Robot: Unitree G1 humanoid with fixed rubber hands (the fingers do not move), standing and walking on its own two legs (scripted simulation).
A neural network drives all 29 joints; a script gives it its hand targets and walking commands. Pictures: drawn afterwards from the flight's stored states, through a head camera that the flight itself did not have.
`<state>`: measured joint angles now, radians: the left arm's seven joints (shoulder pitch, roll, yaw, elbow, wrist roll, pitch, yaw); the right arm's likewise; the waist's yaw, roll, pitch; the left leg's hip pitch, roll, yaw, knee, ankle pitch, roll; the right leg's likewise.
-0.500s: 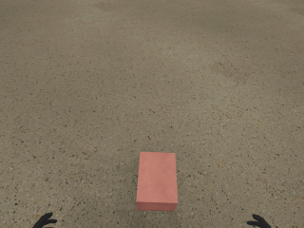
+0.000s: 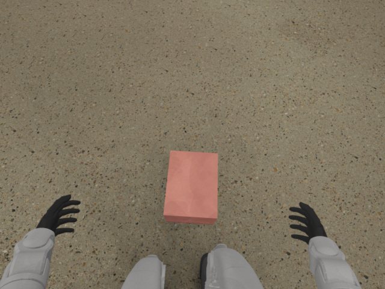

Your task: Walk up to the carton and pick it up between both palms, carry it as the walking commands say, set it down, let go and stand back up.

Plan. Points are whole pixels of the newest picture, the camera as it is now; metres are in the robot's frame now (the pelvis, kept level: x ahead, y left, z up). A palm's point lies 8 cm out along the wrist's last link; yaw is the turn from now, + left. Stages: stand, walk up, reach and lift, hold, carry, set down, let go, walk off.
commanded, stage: reach and lift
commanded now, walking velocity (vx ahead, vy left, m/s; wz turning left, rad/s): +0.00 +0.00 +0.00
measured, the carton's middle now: (191, 188) +0.46 +0.00 -0.64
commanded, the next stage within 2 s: none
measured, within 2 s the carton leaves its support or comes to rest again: neither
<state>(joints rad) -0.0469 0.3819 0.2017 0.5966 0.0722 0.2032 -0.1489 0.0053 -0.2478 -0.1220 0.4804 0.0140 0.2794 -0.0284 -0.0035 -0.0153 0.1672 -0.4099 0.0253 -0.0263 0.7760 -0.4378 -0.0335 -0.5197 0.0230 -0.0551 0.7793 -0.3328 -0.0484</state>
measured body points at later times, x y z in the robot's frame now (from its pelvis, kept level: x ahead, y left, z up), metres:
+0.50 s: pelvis -0.07 +0.04 -0.05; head +0.14 +0.03 +0.35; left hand +0.34 +0.28 -0.13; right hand +0.31 -0.24 -0.14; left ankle -0.02 +0.15 -0.71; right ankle +0.04 -0.08 -0.71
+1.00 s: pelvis -0.06 +0.03 -0.09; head +0.24 +0.01 +0.25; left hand +0.47 +0.23 -0.19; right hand +0.45 -0.20 -0.20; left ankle -0.02 +0.15 -0.71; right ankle +0.04 -0.08 -0.71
